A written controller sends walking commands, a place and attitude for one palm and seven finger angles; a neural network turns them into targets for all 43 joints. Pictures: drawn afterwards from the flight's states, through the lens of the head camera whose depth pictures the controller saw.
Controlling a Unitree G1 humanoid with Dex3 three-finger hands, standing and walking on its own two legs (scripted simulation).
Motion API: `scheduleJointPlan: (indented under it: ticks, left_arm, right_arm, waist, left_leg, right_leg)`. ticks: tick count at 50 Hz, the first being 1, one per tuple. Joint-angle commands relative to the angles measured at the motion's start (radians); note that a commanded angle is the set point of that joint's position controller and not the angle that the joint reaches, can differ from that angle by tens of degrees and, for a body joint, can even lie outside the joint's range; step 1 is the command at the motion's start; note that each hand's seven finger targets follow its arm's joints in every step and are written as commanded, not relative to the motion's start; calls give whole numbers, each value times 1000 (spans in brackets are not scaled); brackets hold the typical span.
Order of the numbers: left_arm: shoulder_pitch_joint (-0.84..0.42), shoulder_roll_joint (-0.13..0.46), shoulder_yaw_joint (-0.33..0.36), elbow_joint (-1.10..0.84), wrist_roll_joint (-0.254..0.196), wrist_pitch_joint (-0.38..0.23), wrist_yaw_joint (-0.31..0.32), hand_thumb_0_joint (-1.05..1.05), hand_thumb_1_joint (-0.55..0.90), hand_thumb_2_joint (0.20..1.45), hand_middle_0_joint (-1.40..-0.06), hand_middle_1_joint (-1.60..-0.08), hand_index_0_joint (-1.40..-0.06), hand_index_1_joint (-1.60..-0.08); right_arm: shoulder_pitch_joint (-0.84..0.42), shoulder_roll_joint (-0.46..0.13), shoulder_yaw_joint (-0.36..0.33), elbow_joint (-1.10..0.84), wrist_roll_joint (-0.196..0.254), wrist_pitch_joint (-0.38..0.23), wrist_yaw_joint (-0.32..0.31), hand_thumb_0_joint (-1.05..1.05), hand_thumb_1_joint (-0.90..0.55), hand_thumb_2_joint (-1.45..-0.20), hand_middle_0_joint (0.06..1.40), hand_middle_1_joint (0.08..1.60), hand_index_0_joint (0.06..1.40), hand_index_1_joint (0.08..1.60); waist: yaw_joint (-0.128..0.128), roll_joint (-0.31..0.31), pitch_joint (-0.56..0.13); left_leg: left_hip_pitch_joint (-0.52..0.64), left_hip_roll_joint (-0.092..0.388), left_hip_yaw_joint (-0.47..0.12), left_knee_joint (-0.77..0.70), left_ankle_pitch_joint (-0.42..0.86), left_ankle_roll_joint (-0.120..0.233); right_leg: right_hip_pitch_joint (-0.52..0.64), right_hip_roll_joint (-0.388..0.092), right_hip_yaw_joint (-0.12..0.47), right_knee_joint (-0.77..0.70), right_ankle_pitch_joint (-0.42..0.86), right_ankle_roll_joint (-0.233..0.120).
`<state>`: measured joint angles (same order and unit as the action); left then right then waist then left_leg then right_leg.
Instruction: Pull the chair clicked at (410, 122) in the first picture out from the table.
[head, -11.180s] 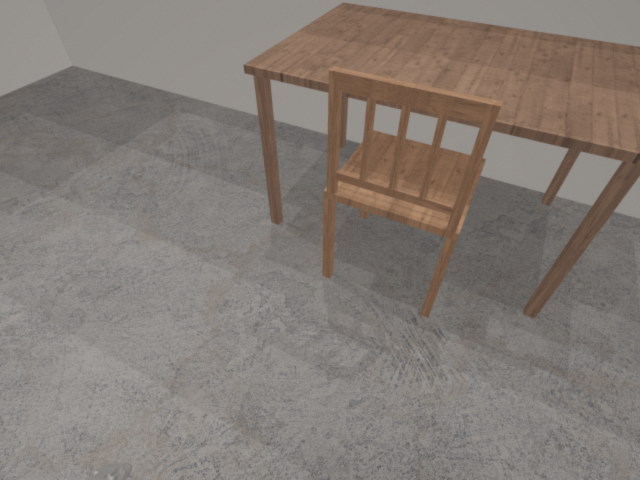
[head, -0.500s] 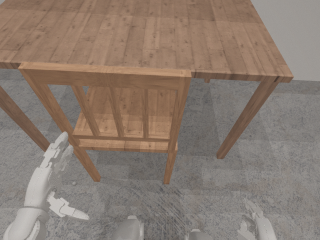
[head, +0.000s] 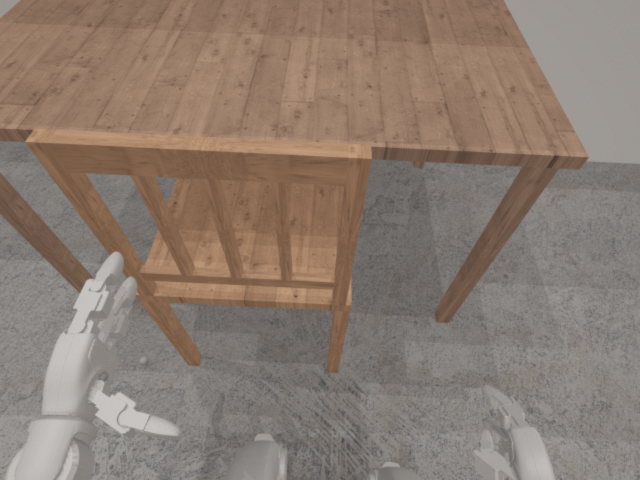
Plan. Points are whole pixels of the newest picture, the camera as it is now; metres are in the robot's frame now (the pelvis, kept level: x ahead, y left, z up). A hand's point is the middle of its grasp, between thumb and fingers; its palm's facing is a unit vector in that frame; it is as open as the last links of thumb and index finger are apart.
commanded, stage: aim the fingers beside a spindle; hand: left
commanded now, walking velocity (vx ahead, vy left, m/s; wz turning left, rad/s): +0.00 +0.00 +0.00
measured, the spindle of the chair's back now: (225, 231) +0.48 +0.18 -0.03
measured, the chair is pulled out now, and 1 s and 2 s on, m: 0.00 0.00 0.00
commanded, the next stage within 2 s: none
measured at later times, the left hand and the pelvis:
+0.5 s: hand (176, 349) +0.26 +0.19 +0.02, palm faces -0.01 -1.00 -0.04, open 16.9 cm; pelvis +0.01 -0.01 -0.01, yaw -1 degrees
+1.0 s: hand (194, 330) +0.30 +0.18 +0.00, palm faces -0.01 -1.00 -0.03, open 16.9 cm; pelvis -0.01 +0.00 -0.03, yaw -1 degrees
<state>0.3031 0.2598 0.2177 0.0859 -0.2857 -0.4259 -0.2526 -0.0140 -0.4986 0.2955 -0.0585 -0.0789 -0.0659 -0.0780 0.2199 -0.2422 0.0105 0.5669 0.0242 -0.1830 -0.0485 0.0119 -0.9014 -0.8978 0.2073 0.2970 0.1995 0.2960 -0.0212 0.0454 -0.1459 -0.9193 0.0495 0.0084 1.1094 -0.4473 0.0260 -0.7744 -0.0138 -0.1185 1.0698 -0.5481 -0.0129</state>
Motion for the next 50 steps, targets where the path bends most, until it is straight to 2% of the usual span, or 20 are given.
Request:
scheduleJointPlan:
  ticks: [1,5,6,9,11,14,18,22,23,25,26,28,29,31,34,37,42,45,48,50]
  left_arm:
    - [-78,138,59,-95,-5,-28,-42,0,-500,300,-60,-80,-60,-80]
    - [-194,150,49,-166,-12,-37,-55,0,-500,300,-60,-80,-60,-80]
    - [-202,176,76,-174,-12,-46,-45,0,-500,300,-60,-80,-60,-80]
    - [-187,164,81,-199,-15,-80,-20,0,-500,300,-60,-80,-60,-80]
    - [-169,198,129,-147,-10,-82,-4,0,-500,300,-60,-80,-60,-80]
    - [-150,147,91,-72,-4,-61,-9,0,-500,300,-60,-80,-60,-80]
    - [-125,134,81,-40,-14,-30,-36,0,-500,300,-60,-80,-60,-80]
    - [-162,121,51,-114,-16,-68,-32,0,-500,300,-60,-80,-60,-80]
    - [-179,143,69,-119,-13,-85,-24,0,-500,300,-60,-80,-60,-80]
    - [-217,125,46,-125,-7,-115,-10,0,-500,300,-60,-80,-60,-80]
    - [-239,153,73,-118,-3,-126,0,0,-500,300,-60,-80,-60,-80]
    - [-238,153,81,-67,6,-137,6,0,-500,300,-60,-80,-60,-80]
    - [-257,134,62,-57,7,-136,4,0,-500,300,-60,-80,-60,-80]
    - [-260,152,74,-23,14,-123,2,0,-500,300,-60,-80,-60,-80]
    - [-308,111,25,-26,12,-97,-9,0,-500,300,-60,-80,-60,-80]
    - [-297,127,32,-48,14,-88,-4,0,-500,300,-60,-80,-60,-80]
    - [-330,125,35,-39,24,-94,36,0,-500,300,-60,-80,-60,-80]
    - [-379,113,24,19,41,-95,54,0,-500,300,-60,-80,-60,-80]
    - [-415,75,-23,33,55,-95,57,0,-500,300,-60,-80,-60,-80]
    - [-417,67,-38,8,58,-99,57,0,-500,300,-60,-80,-60,-80]
  right_arm:
    - [-19,-154,-63,-134,5,-42,-15,0,-900,-900,200,300,200,300]
    - [-16,-154,-58,-138,2,-48,-23,0,-900,-900,200,300,200,300]
    - [-15,-153,-59,-131,-1,-50,-25,0,-900,-900,200,300,200,300]
    - [-18,-141,-58,-128,-6,-57,-20,0,-900,-900,200,300,200,300]
    - [-18,-142,-62,-109,-8,-49,-16,0,-900,-900,200,300,200,300]
    - [-23,-142,-64,-115,-5,-35,-5,0,-900,-900,200,300,200,300]
    - [-18,-149,-71,-122,0,-20,-2,0,-900,-900,200,300,200,300]
    - [-14,-146,-72,-126,-4,-24,-2,0,-900,-900,200,300,200,300]
    - [-11,-148,-74,-119,-5,-25,-3,0,-900,-900,200,300,200,300]
    - [-11,-146,-71,-112,-9,-31,-2,0,-900,-900,200,300,200,300]
    - [-10,-148,-71,-100,-12,-30,-5,0,-900,-900,200,300,200,300]
    - [-12,-150,-70,-97,-12,-28,-2,0,-900,-900,200,300,200,300]
    - [-15,-149,-68,-98,-13,-27,-1,0,-900,-900,200,300,200,300]
    - [-13,-156,-68,-99,-11,-20,0,0,-900,-900,200,300,200,300]
    - [-15,-156,-67,-107,-9,-14,2,0,-900,-900,200,300,200,300]
    - [-12,-159,-69,-116,-8,-10,1,0,-900,-900,200,300,200,300]
    - [-18,-154,-64,-115,-13,3,6,0,-900,-900,200,300,200,300]
    - [-18,-157,-63,-110,-14,16,10,0,-900,-900,200,300,200,300]
    - [-15,-158,-64,-115,-16,25,14,0,-900,-900,200,300,200,300]
    - [-13,-158,-66,-122,-16,26,15,0,-900,-900,200,300,200,300]
  waist:
    - [-24,-22,-165]
    - [-31,27,-223]
    - [-28,7,-229]
    - [-10,47,-268]
    - [-3,18,-260]
    - [-11,9,-233]
    - [-9,-23,-255]
    - [-20,-14,-275]
    - [-24,-11,-263]
    - [-32,-6,-253]
    - [-32,-8,-241]
    - [-27,-2,-229]
    - [-31,1,-234]
    - [-25,-4,-244]
    - [-29,26,-283]
    - [-17,15,-332]
    - [-20,0,-304]
    - [-30,-2,-251]
    - [-38,1,-270]
    - [-28,37,-307]
  left_leg:
    - [210,-23,-49,-146,145,3]
    - [248,-23,-49,-132,182,7]
    - [243,-20,-49,-124,193,8]
    - [265,-21,-47,-124,233,4]
    - [237,-20,-44,-116,241,4]
    - [205,-25,-33,-111,223,2]
    - [190,-28,-23,-101,245,5]
    - [211,-24,-30,-92,277,9]
    - [209,-19,-35,-90,266,7]
    - [200,-19,-38,-82,230,6]
    - [186,-17,-40,-74,225,7]
    - [165,-19,-41,-73,191,3]
    - [160,-21,-39,-67,179,4]
    - [143,-20,-38,-63,165,6]
    - [177,-20,-40,-65,175,5]
    - [197,-16,-45,-66,212,5]
    - [171,-16,-50,-63,182,3]
    - [137,-15,-56,-59,121,-2]
    - [148,-14,-62,-56,109,-2]
    - [181,-13,-66,-55,138,-4]
  right_leg:
    - [12,25,66,-181,185,-2]
    - [10,20,70,-167,219,-2]
    - [18,23,73,-164,228,-2]
    - [24,21,69,-146,256,-5]
    - [38,24,70,-141,271,-5]
    - [28,20,78,-140,280,1]
    - [63,15,90,-140,336,6]
    - [52,17,85,-126,363,6]
    - [27,19,79,-120,337,3]
    - [-15,19,79,-113,284,4]
    - [-25,21,81,-110,273,1]
    - [-48,20,80,-101,231,-2]
    - [-56,18,84,-99,221,-1]
    - [-53,20,89,-97,206,-3]
    - [-60,16,85,-92,219,-3]
    - [-43,18,82,-81,249,-4]
    - [-78,21,75,-71,210,-4]
    - [-133,23,69,-64,148,-6]
    - [-160,22,64,-51,134,-8]
    - [-161,21,63,-43,150,-12]
